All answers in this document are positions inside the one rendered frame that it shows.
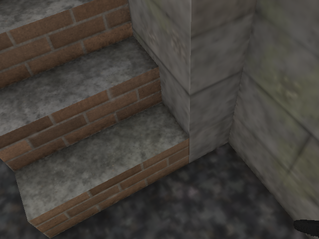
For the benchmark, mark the right robot hand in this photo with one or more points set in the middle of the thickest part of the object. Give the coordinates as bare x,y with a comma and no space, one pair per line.
310,227

